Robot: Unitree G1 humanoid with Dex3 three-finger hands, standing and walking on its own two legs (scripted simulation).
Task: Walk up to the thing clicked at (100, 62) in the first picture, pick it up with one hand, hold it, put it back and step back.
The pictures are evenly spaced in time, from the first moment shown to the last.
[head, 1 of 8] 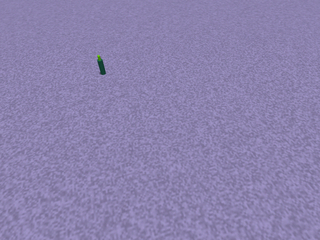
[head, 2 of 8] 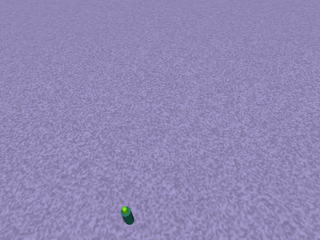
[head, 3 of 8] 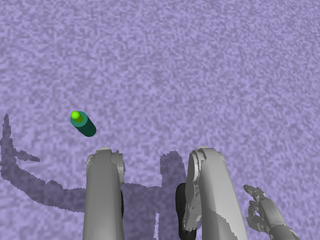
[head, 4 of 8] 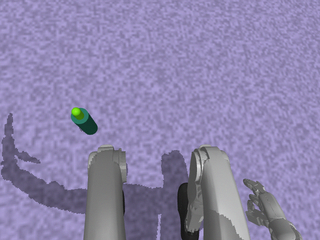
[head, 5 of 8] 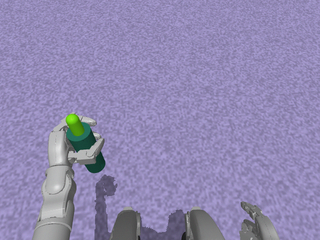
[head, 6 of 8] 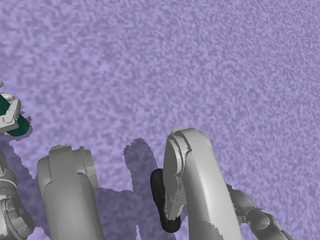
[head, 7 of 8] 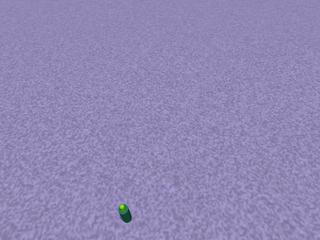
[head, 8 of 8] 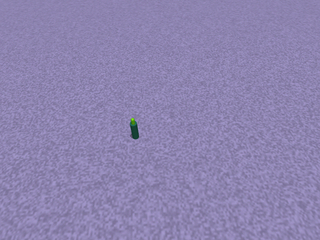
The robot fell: no
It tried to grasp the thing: yes
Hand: left
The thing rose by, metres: 0.66
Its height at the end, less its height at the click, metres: +0.00
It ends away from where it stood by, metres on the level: 0.01
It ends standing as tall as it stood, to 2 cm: yes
